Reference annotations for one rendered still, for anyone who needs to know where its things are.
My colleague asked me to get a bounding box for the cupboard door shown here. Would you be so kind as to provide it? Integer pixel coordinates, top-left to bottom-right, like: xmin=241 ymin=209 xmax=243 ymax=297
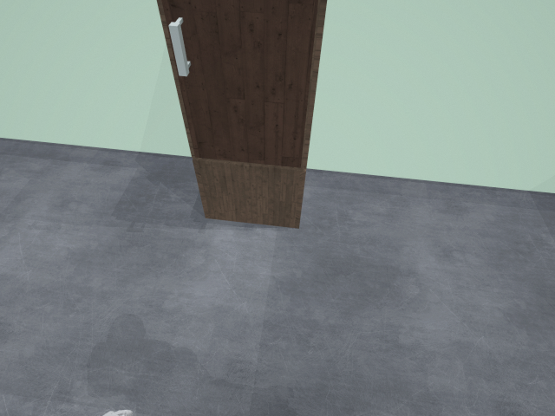
xmin=161 ymin=0 xmax=318 ymax=168

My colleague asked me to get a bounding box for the handle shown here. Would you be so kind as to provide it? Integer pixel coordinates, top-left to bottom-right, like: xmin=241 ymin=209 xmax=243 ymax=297
xmin=168 ymin=17 xmax=191 ymax=76

